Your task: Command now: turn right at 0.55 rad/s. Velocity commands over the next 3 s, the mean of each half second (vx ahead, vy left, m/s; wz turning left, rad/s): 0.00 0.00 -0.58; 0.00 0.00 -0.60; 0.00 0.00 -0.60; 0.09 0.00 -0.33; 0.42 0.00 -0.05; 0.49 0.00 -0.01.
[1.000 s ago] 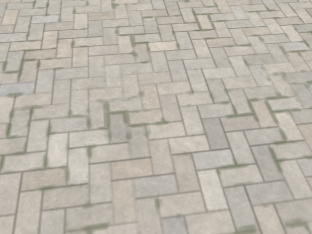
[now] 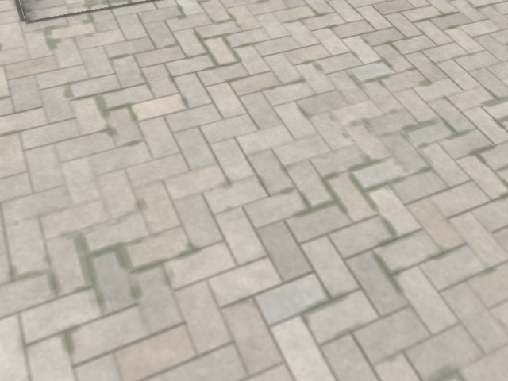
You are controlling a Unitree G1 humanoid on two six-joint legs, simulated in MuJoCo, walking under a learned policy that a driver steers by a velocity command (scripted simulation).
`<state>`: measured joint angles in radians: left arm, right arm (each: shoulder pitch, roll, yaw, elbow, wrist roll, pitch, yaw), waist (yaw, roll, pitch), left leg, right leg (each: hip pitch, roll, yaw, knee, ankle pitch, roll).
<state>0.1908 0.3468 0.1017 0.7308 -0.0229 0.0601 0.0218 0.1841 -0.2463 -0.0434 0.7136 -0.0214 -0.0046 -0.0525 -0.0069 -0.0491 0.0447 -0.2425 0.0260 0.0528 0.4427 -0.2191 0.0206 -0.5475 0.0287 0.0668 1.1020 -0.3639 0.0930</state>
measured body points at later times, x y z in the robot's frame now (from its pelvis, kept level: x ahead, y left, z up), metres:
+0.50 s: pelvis +0.01 -0.04 +0.00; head +0.05 -0.08 +0.45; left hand +0.25 +0.19 -0.08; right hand +0.08 -0.37 -0.11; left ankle +0.08 +0.11 -0.68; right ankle +0.00 -0.13 -0.74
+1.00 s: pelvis +0.02 -0.02 +0.00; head +0.06 -0.04 +0.45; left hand +0.31 +0.13 -0.10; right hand -0.01 -0.34 -0.10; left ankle +0.09 +0.08 -0.74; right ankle -0.06 -0.13 -0.70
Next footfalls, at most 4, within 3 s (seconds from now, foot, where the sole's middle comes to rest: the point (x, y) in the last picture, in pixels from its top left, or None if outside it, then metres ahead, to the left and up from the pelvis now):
0.24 right None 0.03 -0.14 -0.78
0.70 left None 0.13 0.06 -0.78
1.10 right None -0.03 -0.16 -0.78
1.62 left None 0.15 -0.03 -0.78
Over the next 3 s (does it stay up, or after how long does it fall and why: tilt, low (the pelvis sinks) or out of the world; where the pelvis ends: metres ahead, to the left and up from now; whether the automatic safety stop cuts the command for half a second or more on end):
stays up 0.26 -0.52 -0.02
